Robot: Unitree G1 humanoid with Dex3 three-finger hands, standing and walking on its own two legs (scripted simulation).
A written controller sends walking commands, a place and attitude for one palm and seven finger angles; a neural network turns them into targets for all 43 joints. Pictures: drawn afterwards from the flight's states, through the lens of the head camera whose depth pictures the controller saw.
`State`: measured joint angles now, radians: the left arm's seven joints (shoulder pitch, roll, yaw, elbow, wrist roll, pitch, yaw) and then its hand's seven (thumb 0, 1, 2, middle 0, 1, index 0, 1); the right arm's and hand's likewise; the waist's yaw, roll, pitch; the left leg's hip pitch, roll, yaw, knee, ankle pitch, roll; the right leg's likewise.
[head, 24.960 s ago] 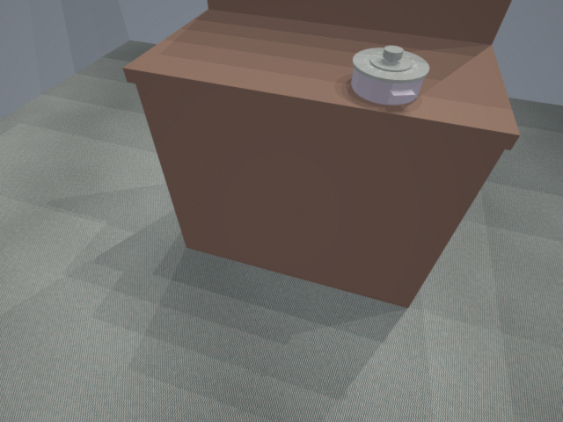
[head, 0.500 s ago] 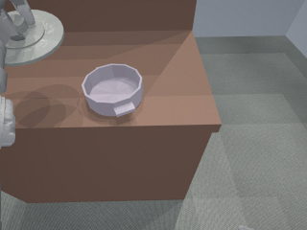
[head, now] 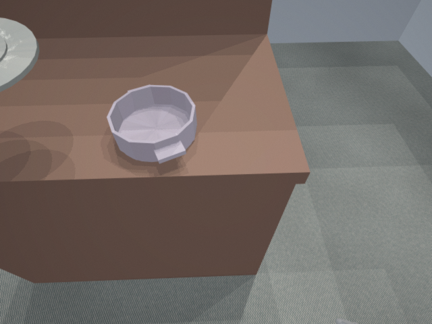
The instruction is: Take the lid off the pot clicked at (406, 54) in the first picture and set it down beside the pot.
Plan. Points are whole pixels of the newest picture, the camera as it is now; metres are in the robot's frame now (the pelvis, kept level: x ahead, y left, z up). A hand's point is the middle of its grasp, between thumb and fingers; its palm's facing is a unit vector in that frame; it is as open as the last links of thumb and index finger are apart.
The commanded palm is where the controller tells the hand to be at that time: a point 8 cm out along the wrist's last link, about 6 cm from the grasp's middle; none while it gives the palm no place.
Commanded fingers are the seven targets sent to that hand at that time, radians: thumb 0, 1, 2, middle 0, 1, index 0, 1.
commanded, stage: move the lid sideways beside the pot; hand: left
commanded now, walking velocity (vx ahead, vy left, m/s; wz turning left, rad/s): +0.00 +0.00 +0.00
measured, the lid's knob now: out of the picture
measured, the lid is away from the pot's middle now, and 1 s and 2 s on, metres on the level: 0.24 0.23 0.23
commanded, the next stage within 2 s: lower the lid onto the table in 0.18 s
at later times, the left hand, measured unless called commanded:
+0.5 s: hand out of the picture +0.45 +0.34 +0.29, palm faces -0.18 -0.18 -0.97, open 7.3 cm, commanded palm +0.45 +0.34 +0.36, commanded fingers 0.00 0.72 0.90 -0.89 -1.03 -0.87 -1.01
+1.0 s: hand out of the picture +0.47 +0.33 +0.25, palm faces -0.23 -0.19 -0.96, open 7.3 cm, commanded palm +0.46 +0.33 +0.33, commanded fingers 0.00 0.72 0.90 -0.89 -1.03 -0.87 -1.01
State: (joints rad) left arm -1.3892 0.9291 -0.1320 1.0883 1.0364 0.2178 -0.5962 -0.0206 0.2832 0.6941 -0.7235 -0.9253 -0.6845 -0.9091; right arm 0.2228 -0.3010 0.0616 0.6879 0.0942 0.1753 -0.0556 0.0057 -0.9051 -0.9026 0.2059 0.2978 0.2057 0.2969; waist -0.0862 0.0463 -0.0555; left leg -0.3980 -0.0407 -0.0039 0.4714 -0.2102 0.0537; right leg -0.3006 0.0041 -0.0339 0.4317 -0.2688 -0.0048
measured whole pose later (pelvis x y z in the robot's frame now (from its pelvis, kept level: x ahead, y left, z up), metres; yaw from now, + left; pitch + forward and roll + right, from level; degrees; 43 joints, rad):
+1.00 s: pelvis +0.01 +0.01 +0.00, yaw +0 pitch +10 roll -1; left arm -1.34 0.87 -0.12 1.13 1.02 0.23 -0.57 -0.02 0.29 0.69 -0.72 -0.93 -0.68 -0.91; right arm 0.27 -0.30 0.05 0.69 0.09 0.14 -0.04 0.01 -0.91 -0.90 0.21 0.30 0.21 0.30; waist -0.11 0.05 -0.06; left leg -0.43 -0.05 0.00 0.49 -0.22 0.06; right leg -0.33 0.00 -0.03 0.44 -0.28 0.00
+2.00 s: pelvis +0.00 +0.01 -0.01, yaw -1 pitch +10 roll -2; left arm -1.21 0.88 -0.07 1.17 0.99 0.11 -0.52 -0.02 0.29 0.69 -0.71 -0.93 -0.67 -0.91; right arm 0.27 -0.30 0.04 0.69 0.10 0.17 -0.06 0.01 -0.90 -0.90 0.21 0.30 0.21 0.30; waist -0.12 0.04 -0.06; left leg -0.48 -0.04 0.00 0.55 -0.25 0.07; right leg -0.37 0.01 -0.02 0.48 -0.29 0.01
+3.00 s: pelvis -0.01 +0.02 -0.01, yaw -2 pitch +12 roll -3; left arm -1.06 0.86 -0.04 1.08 0.99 -0.05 -0.45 -0.02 0.29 0.69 -0.72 -0.93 -0.66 -0.93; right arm 0.32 -0.29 0.03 0.69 0.10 0.21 -0.09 0.00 -0.90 -0.90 0.21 0.30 0.21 0.30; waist -0.12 0.03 -0.08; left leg -0.57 -0.03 0.01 0.64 -0.28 0.08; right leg -0.46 0.01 -0.01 0.55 -0.30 0.02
